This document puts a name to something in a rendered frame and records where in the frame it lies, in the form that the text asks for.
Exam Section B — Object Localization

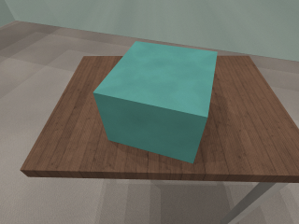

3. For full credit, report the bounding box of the table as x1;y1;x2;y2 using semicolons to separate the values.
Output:
20;55;299;224

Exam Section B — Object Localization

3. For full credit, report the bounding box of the carton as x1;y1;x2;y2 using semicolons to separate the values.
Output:
93;41;218;164

